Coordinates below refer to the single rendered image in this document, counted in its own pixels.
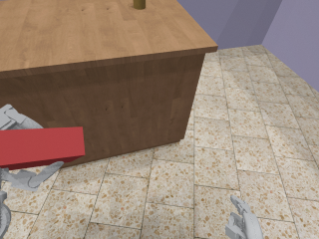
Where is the robot left hand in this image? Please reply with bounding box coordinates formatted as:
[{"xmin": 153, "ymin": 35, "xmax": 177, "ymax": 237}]
[{"xmin": 0, "ymin": 104, "xmax": 64, "ymax": 192}]

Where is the table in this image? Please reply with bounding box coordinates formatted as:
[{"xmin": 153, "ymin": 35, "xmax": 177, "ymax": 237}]
[{"xmin": 0, "ymin": 0, "xmax": 218, "ymax": 169}]

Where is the robot left forearm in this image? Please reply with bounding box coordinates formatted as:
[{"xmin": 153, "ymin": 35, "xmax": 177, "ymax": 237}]
[{"xmin": 0, "ymin": 190, "xmax": 12, "ymax": 239}]

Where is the sponge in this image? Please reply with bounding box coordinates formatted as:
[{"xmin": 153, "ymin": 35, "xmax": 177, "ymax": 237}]
[{"xmin": 0, "ymin": 126, "xmax": 85, "ymax": 171}]

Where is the robot right hand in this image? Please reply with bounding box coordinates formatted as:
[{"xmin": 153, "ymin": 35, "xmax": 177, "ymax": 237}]
[{"xmin": 225, "ymin": 195, "xmax": 264, "ymax": 239}]

